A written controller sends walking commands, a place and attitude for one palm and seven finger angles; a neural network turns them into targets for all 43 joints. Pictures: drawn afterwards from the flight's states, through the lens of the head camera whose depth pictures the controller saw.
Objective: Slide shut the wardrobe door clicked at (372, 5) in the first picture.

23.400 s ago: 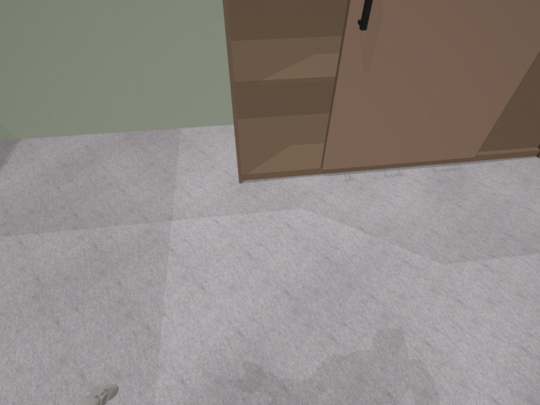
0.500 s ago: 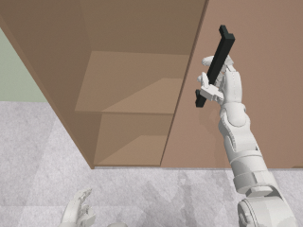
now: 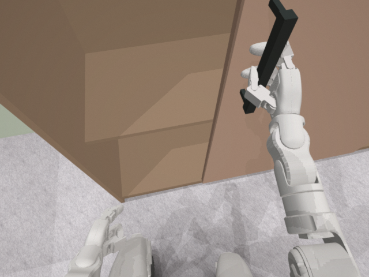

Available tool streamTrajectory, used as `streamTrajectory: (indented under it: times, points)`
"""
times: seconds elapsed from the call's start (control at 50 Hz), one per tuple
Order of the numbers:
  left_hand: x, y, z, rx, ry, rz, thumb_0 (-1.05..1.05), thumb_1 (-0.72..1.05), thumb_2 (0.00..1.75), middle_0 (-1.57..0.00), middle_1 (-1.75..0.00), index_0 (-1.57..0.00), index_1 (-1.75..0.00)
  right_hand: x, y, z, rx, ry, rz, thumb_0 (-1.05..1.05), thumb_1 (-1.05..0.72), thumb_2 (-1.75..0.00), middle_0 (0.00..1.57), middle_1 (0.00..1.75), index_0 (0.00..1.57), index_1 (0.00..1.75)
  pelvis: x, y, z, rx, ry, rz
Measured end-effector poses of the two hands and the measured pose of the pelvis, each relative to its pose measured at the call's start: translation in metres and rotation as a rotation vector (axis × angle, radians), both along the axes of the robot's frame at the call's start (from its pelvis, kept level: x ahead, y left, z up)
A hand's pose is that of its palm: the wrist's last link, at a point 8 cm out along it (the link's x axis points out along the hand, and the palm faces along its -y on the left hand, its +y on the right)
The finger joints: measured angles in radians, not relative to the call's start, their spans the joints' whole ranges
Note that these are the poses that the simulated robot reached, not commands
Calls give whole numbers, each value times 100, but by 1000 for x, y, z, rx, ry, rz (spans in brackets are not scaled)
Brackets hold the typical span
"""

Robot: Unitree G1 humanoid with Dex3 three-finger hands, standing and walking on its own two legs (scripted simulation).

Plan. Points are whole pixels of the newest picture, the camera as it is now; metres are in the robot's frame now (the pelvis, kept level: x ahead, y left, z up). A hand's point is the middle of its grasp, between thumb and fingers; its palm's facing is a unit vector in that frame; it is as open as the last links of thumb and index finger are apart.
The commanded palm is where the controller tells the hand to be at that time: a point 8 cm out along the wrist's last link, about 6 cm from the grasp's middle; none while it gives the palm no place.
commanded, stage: step sideways, sliding the door along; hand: right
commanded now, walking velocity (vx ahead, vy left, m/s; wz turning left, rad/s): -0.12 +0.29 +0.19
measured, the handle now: (259, 66) +0.46 -0.18 +0.14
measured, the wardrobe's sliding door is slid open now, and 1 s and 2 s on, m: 0.42 0.24 0.02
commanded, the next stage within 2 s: none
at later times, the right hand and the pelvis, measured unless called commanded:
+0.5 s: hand (215, 91) +0.41 -0.09 +0.13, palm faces +0.33 +0.94 -0.03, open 6.3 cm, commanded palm +0.37 -0.03 +0.13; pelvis +0.06 +0.10 +0.00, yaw +1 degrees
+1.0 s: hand (151, 104) +0.39 +0.03 +0.13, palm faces +0.13 +0.99 -0.04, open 6.1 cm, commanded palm +0.36 +0.04 +0.14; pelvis +0.07 +0.15 -0.01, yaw +4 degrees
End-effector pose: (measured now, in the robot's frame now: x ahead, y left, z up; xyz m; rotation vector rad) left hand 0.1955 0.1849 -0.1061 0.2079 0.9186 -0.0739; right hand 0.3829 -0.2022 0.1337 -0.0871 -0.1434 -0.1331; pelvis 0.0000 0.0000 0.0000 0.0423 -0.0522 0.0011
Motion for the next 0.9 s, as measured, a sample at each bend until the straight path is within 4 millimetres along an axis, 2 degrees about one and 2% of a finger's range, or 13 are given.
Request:
streamTrajectory:
  times: [0.08,0.14,0.18,0.28,0.36,0.46,0.56,0.64,0.7,0.76,0.84,0.9]
  points:
    - [20,14,-10,-53,-22,-32,1,90,90,-20,-30,-20,-30,0,6,0,-25,-13,-72,-1,-75,-87,40,140,21,137,16,34,-10,11,-28,-1]
    - [37,34,-20,-77,-55,-35,1,90,90,-20,-30,-20,-30,-1,13,-1,-51,-28,-150,-2,-73,-87,42,140,20,137,27,58,-21,19,-54,-25]
    - [45,50,-20,-59,-71,-10,1,90,90,-20,-30,-20,-30,-2,18,0,-55,-15,-183,-2,-73,-87,43,140,18,137,29,63,-18,12,-48,-39]
    - [50,93,-2,49,-125,65,2,91,90,-20,-30,-20,-30,-4,33,-1,25,-17,-194,0,-76,-86,44,140,15,139,35,63,-10,-8,2,-25]
    - [48,112,13,77,-118,77,2,91,90,-19,-30,-20,-30,-6,44,-1,44,-21,-184,0,-78,-85,39,140,14,138,42,73,-1,-13,-4,-12]
    - [53,118,19,51,-120,39,2,91,90,-19,-30,-20,-30,-8,62,-1,52,-12,-191,1,-78,-85,36,140,16,136,57,88,6,12,15,8]
    - [73,116,2,-24,-167,9,2,90,90,-19,-30,-20,-30,-10,84,-3,29,-50,-202,0,-77,-86,39,140,13,135,69,106,-10,1,6,26]
    - [84,116,3,-27,-185,51,2,90,90,-20,-30,-20,-30,-12,101,-3,40,-53,-177,1,-77,-86,40,140,13,136,71,104,-8,-15,34,33]
    - [85,118,13,-6,-200,78,2,90,90,-20,-30,-20,-30,-14,112,-2,64,-46,-118,1,-77,-85,39,140,15,135,71,99,-3,-20,51,41]
    - [84,118,21,-4,-194,62,2,91,90,-20,-30,-20,-30,-16,123,-2,64,-37,-62,1,-78,-84,38,140,15,135,69,101,4,-8,50,42]
    - [80,120,28,-29,-190,38,2,90,90,-20,-30,-20,-30,-16,140,-1,48,-42,-10,2,-78,-84,38,140,16,136,70,112,7,6,39,64]
    - [80,126,23,-56,-202,27,2,90,90,-20,-30,-20,-30,-15,154,-1,18,-67,13,2,-79,-85,38,140,19,137,72,125,-2,-1,21,71]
